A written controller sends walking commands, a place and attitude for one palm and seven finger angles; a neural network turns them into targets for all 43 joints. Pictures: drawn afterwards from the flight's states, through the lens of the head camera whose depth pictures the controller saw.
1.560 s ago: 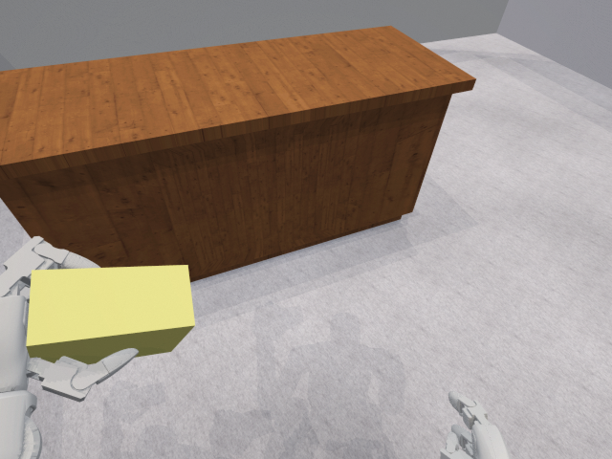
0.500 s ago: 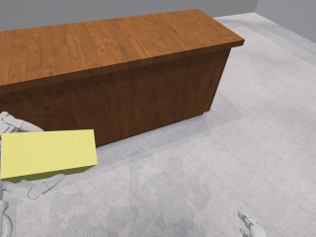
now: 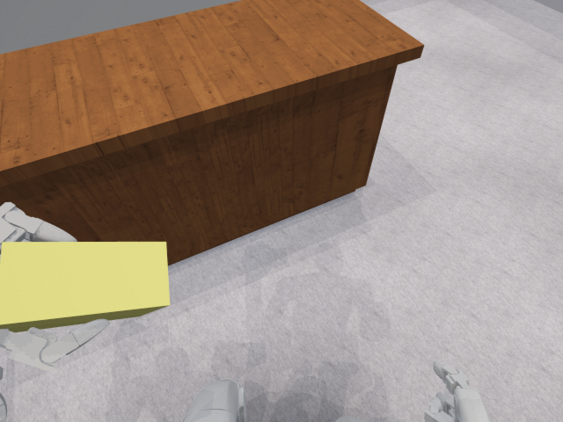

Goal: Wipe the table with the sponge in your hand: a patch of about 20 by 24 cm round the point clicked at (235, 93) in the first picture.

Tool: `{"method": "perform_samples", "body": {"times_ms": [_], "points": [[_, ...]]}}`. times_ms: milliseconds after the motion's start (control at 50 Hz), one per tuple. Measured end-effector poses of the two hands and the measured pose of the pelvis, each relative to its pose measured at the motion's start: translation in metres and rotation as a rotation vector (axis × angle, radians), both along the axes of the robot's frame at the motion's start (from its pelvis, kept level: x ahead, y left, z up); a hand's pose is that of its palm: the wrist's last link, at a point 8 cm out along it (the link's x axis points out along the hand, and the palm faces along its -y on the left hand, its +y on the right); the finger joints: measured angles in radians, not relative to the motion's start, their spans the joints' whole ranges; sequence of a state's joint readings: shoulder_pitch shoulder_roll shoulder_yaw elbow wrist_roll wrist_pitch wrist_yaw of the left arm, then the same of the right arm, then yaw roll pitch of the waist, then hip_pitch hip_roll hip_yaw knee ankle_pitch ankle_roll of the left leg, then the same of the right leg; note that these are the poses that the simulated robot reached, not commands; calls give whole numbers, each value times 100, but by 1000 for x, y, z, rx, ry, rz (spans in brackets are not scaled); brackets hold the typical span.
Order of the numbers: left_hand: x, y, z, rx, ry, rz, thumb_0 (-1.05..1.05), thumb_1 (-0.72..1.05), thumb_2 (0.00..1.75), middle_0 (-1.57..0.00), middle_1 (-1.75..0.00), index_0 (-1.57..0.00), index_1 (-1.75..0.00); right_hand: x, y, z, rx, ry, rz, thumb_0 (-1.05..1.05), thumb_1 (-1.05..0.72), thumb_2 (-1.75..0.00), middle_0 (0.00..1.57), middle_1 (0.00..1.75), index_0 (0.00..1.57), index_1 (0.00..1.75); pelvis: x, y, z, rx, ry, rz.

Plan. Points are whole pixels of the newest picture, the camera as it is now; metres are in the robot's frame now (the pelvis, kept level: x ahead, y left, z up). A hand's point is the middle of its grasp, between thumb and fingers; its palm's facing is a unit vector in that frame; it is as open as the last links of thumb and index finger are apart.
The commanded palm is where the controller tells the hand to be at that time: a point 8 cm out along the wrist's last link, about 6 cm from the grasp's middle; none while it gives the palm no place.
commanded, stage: walk to a spot facing it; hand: left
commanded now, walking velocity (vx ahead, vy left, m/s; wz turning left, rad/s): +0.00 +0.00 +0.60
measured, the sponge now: (109, 285) +0.24 +0.18 +0.15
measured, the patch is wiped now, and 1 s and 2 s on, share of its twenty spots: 0.00 0.00 0.00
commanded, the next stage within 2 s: take the last steps up to it in 0.06 s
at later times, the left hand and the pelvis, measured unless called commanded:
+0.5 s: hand (19, 284) +0.22 +0.24 +0.19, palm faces +0.56 -0.72 -0.41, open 10.7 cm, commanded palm +0.17 +0.27 +0.19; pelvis +0.05 -0.03 +0.00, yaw +8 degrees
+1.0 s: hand (101, 202) +0.32 +0.20 +0.18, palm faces +0.45 -0.78 -0.43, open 10.7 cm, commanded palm +0.26 +0.24 +0.19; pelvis +0.11 -0.05 +0.00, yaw +3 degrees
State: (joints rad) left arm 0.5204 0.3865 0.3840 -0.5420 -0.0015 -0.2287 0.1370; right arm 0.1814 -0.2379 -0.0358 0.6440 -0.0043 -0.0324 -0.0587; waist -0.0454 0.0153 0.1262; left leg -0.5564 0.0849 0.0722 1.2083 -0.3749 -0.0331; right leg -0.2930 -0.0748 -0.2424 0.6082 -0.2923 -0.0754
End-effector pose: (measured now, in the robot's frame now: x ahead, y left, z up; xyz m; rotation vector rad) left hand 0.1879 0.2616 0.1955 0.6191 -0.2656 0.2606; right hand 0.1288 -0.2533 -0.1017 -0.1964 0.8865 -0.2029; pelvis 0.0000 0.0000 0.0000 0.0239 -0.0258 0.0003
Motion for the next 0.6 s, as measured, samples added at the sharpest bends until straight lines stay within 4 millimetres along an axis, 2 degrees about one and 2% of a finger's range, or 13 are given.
{"method": "perform_samples", "body": {"times_ms": [80, 140, 220, 300, 380, 460, 520, 600], "points": [[2, 5, 6, 3, -18, 44, -1, -53, 100, -65, -137, -65, -138, 26, -8, 17, -50, -11, 43, 2, -91, -90, 19, 30, 20, 30, 17, -6, 6, 17, 4, 31], [2, 12, 7, -18, -59, 79, -1, -53, 100, -65, -137, -65, -138, 49, -5, 26, -80, -36, 86, 2, -91, -90, 19, 30, 20, 30, 29, -5, 4, 19, 4, 54], [4, 25, 1, -58, -142, 106, -1, -53, 100, -65, -138, -65, -138, 85, 11, 28, -100, -116, 124, 2, -90, -90, 19, 30, 20, 30, 44, 5, -10, 9, -6, 66], [11, 35, -4, -66, -191, 121, -1, -53, 100, -65, -138, -65, -138, 111, 40, 27, -27, -184, 160, 2, -91, -90, 19, 30, 20, 30, 45, 3, -15, 5, -33, 97], [4, 31, 2, -73, -180, 148, -1, -53, 100, -65, -138, -65, -138, 120, 67, 30, 66, -212, 226, 1, -90, -90, 19, 30, 20, 30, 46, -6, -8, -20, -25, 112], [-11, 16, 10, -72, -167, 182, -1, -53, 100, -65, -138, -65, -138, 122, 77, 29, 128, -217, 276, 1, -90, -90, 20, 30, 20, 30, 51, -18, -2, -38, -13, 123], [-17, 3, 9, -61, -156, 235, -1, -53, 100, -65, -138, -65, -138, 123, 71, 19, 154, -196, 305, 1, -90, -90, 20, 30, 20, 30, 55, -34, -5, -30, -4, 151], [-16, -9, 2, -120, -128, 293, -1, -53, 100, -65, -138, -65, -138, 124, 46, 7, 118, -121, 334, 1, -90, -90, 20, 30, 21, 30, 59, -47, -2, -4, -9, 146]]}}
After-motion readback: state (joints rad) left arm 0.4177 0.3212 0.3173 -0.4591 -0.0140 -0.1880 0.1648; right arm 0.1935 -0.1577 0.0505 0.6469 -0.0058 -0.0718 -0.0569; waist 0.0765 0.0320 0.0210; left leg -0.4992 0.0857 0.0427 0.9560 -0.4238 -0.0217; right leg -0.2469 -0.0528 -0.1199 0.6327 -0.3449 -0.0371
